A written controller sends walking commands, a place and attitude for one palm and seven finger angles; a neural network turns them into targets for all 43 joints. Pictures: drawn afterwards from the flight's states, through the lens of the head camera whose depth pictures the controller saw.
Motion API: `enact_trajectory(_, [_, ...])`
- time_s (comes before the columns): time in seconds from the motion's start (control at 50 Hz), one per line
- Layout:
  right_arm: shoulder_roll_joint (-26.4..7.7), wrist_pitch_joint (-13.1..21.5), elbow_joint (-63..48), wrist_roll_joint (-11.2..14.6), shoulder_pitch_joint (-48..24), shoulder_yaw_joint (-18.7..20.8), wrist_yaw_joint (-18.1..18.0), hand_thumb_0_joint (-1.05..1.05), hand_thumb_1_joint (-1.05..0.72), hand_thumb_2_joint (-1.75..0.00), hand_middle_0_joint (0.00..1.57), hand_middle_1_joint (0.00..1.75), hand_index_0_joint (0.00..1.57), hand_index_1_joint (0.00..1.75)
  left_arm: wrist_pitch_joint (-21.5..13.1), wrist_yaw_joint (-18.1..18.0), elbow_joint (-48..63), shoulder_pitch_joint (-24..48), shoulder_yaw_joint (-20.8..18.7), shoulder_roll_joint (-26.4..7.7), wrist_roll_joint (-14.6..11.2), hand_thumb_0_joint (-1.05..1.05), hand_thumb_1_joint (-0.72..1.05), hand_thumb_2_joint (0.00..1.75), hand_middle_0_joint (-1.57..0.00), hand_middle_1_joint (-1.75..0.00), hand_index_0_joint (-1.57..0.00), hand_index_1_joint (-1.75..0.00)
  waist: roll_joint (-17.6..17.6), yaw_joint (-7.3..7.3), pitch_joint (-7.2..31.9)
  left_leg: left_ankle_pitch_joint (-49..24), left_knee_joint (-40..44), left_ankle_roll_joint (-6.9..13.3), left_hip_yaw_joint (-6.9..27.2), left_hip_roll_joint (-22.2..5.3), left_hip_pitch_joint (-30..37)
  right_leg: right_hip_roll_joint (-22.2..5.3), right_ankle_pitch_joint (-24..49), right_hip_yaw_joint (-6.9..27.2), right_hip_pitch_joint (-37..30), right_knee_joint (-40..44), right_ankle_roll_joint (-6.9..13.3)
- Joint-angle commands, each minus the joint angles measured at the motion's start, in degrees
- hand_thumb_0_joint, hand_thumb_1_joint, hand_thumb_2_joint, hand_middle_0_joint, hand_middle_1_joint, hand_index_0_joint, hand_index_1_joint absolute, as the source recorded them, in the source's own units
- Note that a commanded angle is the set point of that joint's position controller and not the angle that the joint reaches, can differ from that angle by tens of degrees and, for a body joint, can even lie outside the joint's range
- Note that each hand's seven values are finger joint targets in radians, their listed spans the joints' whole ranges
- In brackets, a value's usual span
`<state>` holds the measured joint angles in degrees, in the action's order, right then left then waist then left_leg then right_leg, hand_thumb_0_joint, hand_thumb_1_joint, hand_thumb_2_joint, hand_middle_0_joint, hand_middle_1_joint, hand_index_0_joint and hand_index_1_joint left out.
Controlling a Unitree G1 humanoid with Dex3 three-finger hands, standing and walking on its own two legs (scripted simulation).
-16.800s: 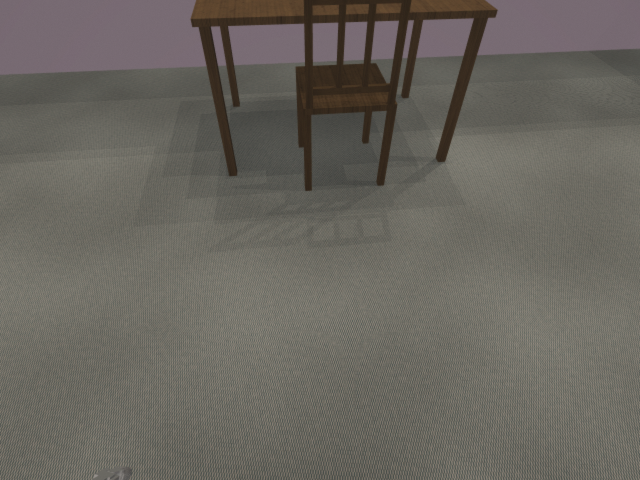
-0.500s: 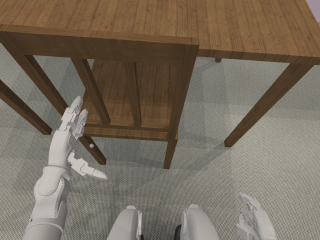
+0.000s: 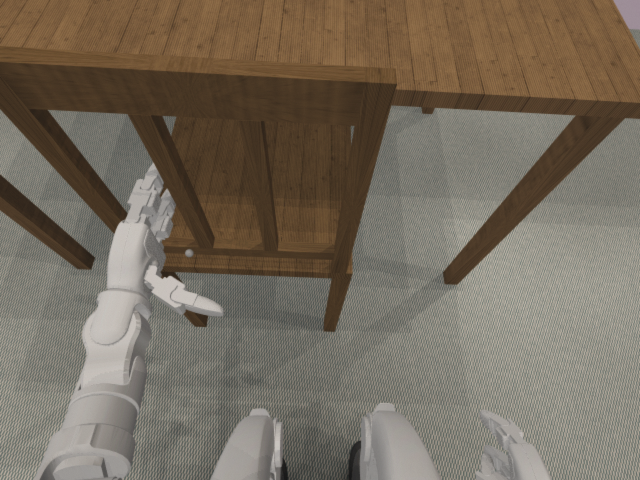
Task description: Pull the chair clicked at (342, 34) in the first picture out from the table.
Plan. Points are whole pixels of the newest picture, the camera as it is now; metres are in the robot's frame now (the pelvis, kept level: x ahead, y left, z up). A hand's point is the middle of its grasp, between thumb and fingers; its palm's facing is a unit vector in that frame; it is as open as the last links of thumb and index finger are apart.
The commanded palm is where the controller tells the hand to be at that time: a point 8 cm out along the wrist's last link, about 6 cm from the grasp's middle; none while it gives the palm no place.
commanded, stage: push the fingers through the gap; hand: left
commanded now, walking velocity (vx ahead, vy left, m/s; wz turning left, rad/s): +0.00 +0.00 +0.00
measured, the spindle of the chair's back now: (182, 192) +0.47 +0.19 +0.01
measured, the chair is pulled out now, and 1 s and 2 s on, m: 0.00 0.00 0.00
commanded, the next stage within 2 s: hook a spindle and tug to test in 1.02 s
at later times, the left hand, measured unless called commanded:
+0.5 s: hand (196, 223) +0.42 +0.16 +0.02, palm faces -0.03 -1.00 -0.05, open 16.9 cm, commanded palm +0.40 +0.21 +0.02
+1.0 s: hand (199, 210) +0.44 +0.16 +0.02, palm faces -0.03 -1.00 -0.05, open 16.9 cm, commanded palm +0.42 +0.21 +0.02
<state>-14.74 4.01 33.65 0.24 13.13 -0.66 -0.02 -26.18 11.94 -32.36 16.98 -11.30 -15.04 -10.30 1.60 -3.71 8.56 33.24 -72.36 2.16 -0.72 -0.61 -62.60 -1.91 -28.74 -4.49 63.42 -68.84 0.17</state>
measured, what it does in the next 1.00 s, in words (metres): stands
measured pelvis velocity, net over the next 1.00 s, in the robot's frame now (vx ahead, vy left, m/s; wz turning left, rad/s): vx -0.01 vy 0.00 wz -0.01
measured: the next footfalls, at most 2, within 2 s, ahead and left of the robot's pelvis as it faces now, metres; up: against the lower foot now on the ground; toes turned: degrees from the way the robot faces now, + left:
none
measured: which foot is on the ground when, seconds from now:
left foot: down 0.00-1.00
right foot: down 0.00-1.00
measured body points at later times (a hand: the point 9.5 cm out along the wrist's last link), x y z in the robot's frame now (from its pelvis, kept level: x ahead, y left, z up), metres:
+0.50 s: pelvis +0.00 +0.00 +0.00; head +0.13 +0.01 +0.43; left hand +0.41 +0.22 +0.03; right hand +0.10 -0.27 -0.12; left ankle +0.01 +0.09 -0.63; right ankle +0.03 -0.12 -0.63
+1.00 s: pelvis -0.01 +0.00 +0.00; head +0.13 +0.01 +0.42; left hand +0.43 +0.22 +0.02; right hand +0.07 -0.27 -0.12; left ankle +0.01 +0.09 -0.63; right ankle +0.03 -0.12 -0.63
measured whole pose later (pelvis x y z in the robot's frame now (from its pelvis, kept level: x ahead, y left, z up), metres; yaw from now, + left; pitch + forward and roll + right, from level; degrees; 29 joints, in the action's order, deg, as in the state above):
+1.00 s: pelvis -0.01 +0.00 +0.00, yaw +0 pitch +25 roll -2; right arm -15.1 -0.7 35.4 -0.7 15.7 -1.0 0.9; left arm -30.6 12.1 -52.8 34.8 -16.8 -19.3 -7.6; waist 1.8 -6.6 7.9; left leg 32.4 -72.8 1.9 -0.6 -1.1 -65.5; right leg -1.4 -27.6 -4.6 66.3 -69.0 0.5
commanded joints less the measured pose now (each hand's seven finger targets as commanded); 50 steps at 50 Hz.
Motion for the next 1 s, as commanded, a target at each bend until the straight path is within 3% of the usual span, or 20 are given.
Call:
enact_trajectory(0.0, [-8.86, 1.74, -5.67, 0.25, 3.46, 3.46, -0.96, 0.0, -0.9, -0.9, 0.2, 0.3, 0.2, 0.3, -4.77, -0.24, 10.05, 16.27, -3.92, -10.25, -0.13, 0.0, -0.5, 0.3, -0.06, -0.08, -0.06, -0.08, 3.29, -0.67, 24.99, -22.93, 9.89, -1.69, 3.52, 0.31, 15.34, 1.71, 15.82, 2.16, -14.76, 6.77, 1.5])
enact_trajectory(0.06, [-8.67, 1.69, -5.45, 0.23, 3.9, 3.76, -0.62, 0.0, -0.9, -0.9, 0.2, 0.3, 0.2, 0.3, -5.02, -0.22, 10.89, 16.23, -1.98, -7.63, -0.65, 0.0, -0.5, 0.3, -0.06, -0.08, -0.06, -0.08, 3.72, -1.06, 27.2, -26.76, 9.81, -2.03, 3.92, -0.06, 18.74, 1.7, 17.72, 1.71, -14.32, 6.85, 1.41])
enact_trajectory(0.1, [-9.04, 1.15, -4.86, 0.19, 4.41, 3.66, -0.52, 0.0, -0.9, -0.9, 0.2, 0.3, 0.2, 0.3, -4.67, -0.43, 7.47, 16.36, -3.49, -9.35, -0.31, 0.0, -0.5, 0.3, -0.06, -0.08, -0.06, -0.08, 1.53, -1.31, 25.4, -25.94, 9.89, -1.92, 4.03, -0.19, 16.52, 1.77, 17.37, 1.59, -14.26, 6.7, 1.34])
enact_trajectory(0.12, [-8.84, 0.98, -4.77, 0.23, 4.24, 3.6, -0.48, 0.0, -0.9, -0.9, 0.2, 0.3, 0.2, 0.3, -4.69, -0.46, 7.29, 18.13, -2.77, -8.72, -0.16, 0.0, -0.5, 0.3, -0.06, -0.08, -0.06, -0.08, 2.31, -1.56, 24.41, -24.85, 9.86, -1.8, 3.72, -0.01, 15.72, 1.73, 17.09, 1.77, -14.15, 6.8, 1.32])
enact_trajectory(0.26, [-8.96, 0.25, -4.15, -0.02, 5.03, 3.7, -0.5, 0.0, -0.9, -0.9, 0.2, 0.3, 0.2, 0.3, -5.9, -0.77, 5.04, 23.02, -4.29, -10.63, 0.53, 0.0, -0.5, 0.3, -0.06, -0.08, -0.06, -0.08, 1.89, -2.01, 25.79, -23.55, 9.31, -1.51, 3.3, 0.13, 15.25, 1.8, 17.09, 2.37, -14.92, 7.09, 1.27])
enact_trajectory(0.3, [-9.08, 0.15, -4.03, -0.09, 5.2, 3.61, -0.47, 0.0, -0.9, -0.9, 0.2, 0.3, 0.2, 0.3, -6.43, -0.7, 4.67, 24.48, -4.4, -11.19, 0.71, 0.0, -0.5, 0.3, -0.06, -0.08, -0.06, -0.08, 3.56, -1.82, 26.19, -24.28, 9.41, -1.72, 3.55, 0.13, 16.12, 1.83, 16.94, 2.29, -14.2, 6.83, 1.46])
enact_trajectory(0.32, [-8.87, 0.06, -3.96, -0.1, 5.13, 3.58, -0.38, 0.0, -0.9, -0.9, 0.2, 0.3, 0.2, 0.3, -6.34, -0.61, 3.87, 24.78, -3.49, -9.93, 0.71, 0.0, -0.5, 0.3, -0.06, -0.08, -0.06, -0.08, 3.32, -2.2, 26.0, -23.94, 9.3, -1.61, 3.37, 0.19, 15.92, 1.8, 16.94, 2.26, -14.2, 6.95, 1.38])
enact_trajectory(0.38, [-9.15, -0.15, -3.37, -0.16, 5.59, 3.58, -0.51, 0.0, -0.9, -0.9, 0.2, 0.3, 0.2, 0.3, -6.43, -0.72, 0.82, 27.9, -3.7, -10.47, 1.02, 0.0, -0.5, 0.3, -0.06, -0.08, -0.06, -0.08, 1.78, -3.14, 25.1, -22.04, 8.93, -1.29, 3.28, 0.24, 14.22, 1.87, 15.86, 2.44, -13.63, 7.16, 1.25])
enact_trajectory(0.48, [-9.5, -0.81, -2.84, -0.36, 6.49, 3.4, -0.58, 0.0, -0.9, -0.9, 0.2, 0.3, 0.2, 0.3, -6.78, -0.47, -2.47, 31.91, -5.99, -13.96, 1.76, 0.0, -0.5, 0.3, -0.06, -0.08, -0.06, -0.08, 2.61, -3.05, 26.56, -22.24, 8.48, -1.18, 3.13, 0.42, 13.29, 1.86, 16.69, 2.86, -14.71, 6.84, 1.38])
enact_trajectory(0.5, [-9.25, -0.95, -2.75, -0.39, 6.52, 3.33, -0.49, 0.0, -0.9, -0.9, 0.2, 0.3, 0.2, 0.3, -6.72, -0.3, -3.67, 32.74, -5.03, -12.51, 1.84, 0.0, -0.5, 0.3, -0.06, -0.08, -0.06, -0.08, 3.09, -3.4, 26.36, -21.83, 8.48, -1.16, 3.04, 0.46, 13.46, 1.87, 16.25, 2.78, -14.06, 6.99, 1.32])
enact_trajectory(0.58, [-9.63, -1.33, -2.33, -0.56, 7.16, 3.35, -0.43, 0.0, -0.9, -0.9, 0.2, 0.3, 0.2, 0.3, -7.28, -0.41, -6.15, 37.1, -5.79, -13.59, 1.95, 0.0, -0.5, 0.3, -0.06, -0.08, -0.06, -0.08, 3.33, -4.06, 26.47, -21.22, 8.13, -1.04, 3.26, 0.45, 13.31, 1.97, 15.32, 2.72, -12.93, 6.9, 1.35])
enact_trajectory(0.64, [-9.75, -1.87, -2.54, -0.69, 7.69, 3.25, -0.26, 0.0, -0.9, -0.9, 0.2, 0.3, 0.2, 0.3, -7.38, -0.27, -8.59, 36.41, -7.69, -15.59, 2.34, 0.0, -0.5, 0.3, -0.06, -0.08, -0.06, -0.08, 2.76, -3.31, 27.22, -20.65, 8.2, -1.03, 3.07, 0.52, 12.19, 1.99, 15.34, 2.95, -14.2, 6.87, 1.36])
enact_trajectory(0.68, [-9.65, -2.1, -2.94, -0.63, 7.77, 3.33, -0.04, 0.0, -0.9, -0.9, 0.2, 0.3, 0.2, 0.3, -7.61, 0.06, -8.0, 36.59, -6.38, -13.96, 2.24, 0.0, -0.5, 0.3, -0.06, -0.08, -0.06, -0.08, 3.39, -3.77, 28.32, -21.86, 8.12, -0.89, 3.19, 0.5, 13.28, 2.07, 16.21, 2.81, -13.86, 6.66, 1.34])
enact_trajectory(0.74, [-9.66, -2.58, -2.99, -0.63, 7.91, 3.48, 0.12, 0.0, -0.9, -0.9, 0.2, 0.3, 0.2, 0.3, -7.88, 0.1, -5.78, 36.43, -6.55, -14.16, 1.92, 0.0, -0.5, 0.3, -0.06, -0.08, -0.06, -0.08, 4.1, -3.38, 29.89, -23.13, 8.53, -1.11, 3.37, 0.34, 15.39, 2.1, 16.67, 2.69, -14.18, 7.0, 1.33])
enact_trajectory(0.78, [-9.59, -2.74, -2.93, -0.53, 7.85, 3.37, 0.12, 0.0, -0.9, -0.9, 0.2, 0.3, 0.2, 0.3, -7.63, 0.09, -6.39, 36.45, -5.21, -12.65, 1.65, 0.0, -0.5, 0.3, -0.06, -0.08, -0.06, -0.08, 3.14, -4.19, 28.29, -22.85, 8.61, -0.98, 3.46, 0.27, 14.66, 2.16, 16.59, 2.62, -13.55, 7.24, 1.24])
enact_trajectory(0.88, [-9.86, -3.0, -2.49, -0.57, 8.06, 3.23, -0.05, 0.0, -0.9, -0.9, 0.2, 0.3, 0.2, 0.3, -7.93, -0.33, -8.77, 36.7, -7.57, -15.61, 2.18, 0.0, -0.5, 0.3, -0.06, -0.08, -0.06, -0.08, 2.07, -4.01, 25.43, -18.56, 8.88, -0.76, 3.09, 0.37, 11.8, 2.21, 13.44, 2.9, -13.4, 7.78, 1.25])
enact_trajectory(0.92, [-9.73, -3.06, -2.44, -0.7, 7.97, 3.12, -0.05, 0.0, -0.9, -0.9, 0.2, 0.3, 0.2, 0.3, -8.2, -0.16, -9.55, 37.85, -7.36, -15.31, 2.38, 0.0, -0.5, 0.3, -0.06, -0.08, -0.06, -0.08, 3.14, -4.0, 25.22, -18.33, 8.79, -0.82, 3.09, 0.48, 11.67, 2.14, 13.13, 2.97, -12.95, 7.68, 1.27])
enact_trajectory(0.94, [-9.94, -3.13, -2.34, -0.81, 8.22, 3.13, -0.12, 0.0, -0.9, -0.9, 0.2, 0.3, 0.2, 0.3, -8.46, -0.25, -9.32, 38.45, -8.43, -16.79, 2.43, 0.0, -0.5, 0.3, -0.06, -0.08, -0.06, -0.08, 2.99, -3.91, 25.76, -18.77, 8.8, -0.87, 3.33, 0.38, 11.9, 2.14, 13.34, 2.87, -13.15, 7.39, 1.31])
enact_trajectory(0.96, [-9.75, -3.16, -2.57, -0.76, 8.08, 3.13, -0.1, 0.0, -0.9, -0.9, 0.2, 0.3, 0.2, 0.3, -8.4, -0.05, -9.62, 38.01, -7.35, -15.26, 2.35, 0.0, -0.5, 0.3, -0.06, -0.08, -0.06, -0.08, 3.26, -4.1, 26.41, -19.12, 8.65, -0.82, 3.2, 0.48, 12.38, 2.13, 13.68, 2.94, -13.02, 7.48, 1.26])
enact_trajectory(0.98, [-9.87, -3.11, -2.66, -0.8, 8.18, 3.16, -0.13, 0.0, -0.9, -0.9, 0.2, 0.3, 0.2, 0.3, -8.52, 0.06, -9.3, 38.48, -7.71, -15.87, 2.33, 0.0, -0.5, 0.3, -0.06, -0.08, -0.06, -0.08, 3.39, -4.03, 26.71, -19.5, 8.62, -0.86, 3.32, 0.37, 12.95, 2.17, 13.73, 2.83, -12.76, 7.29, 1.36])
